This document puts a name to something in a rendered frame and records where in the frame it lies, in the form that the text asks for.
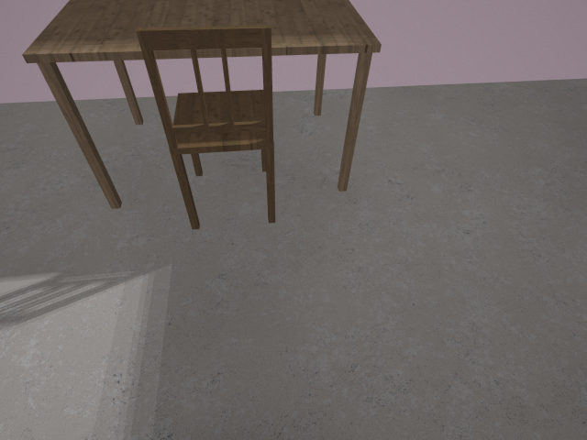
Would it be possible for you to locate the chair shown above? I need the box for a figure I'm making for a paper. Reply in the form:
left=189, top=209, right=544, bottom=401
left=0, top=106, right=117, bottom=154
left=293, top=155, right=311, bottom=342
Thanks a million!
left=136, top=25, right=275, bottom=229

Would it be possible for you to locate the table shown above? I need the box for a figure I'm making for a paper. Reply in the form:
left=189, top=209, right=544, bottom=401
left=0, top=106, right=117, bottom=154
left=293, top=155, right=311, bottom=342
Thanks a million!
left=22, top=0, right=382, bottom=209

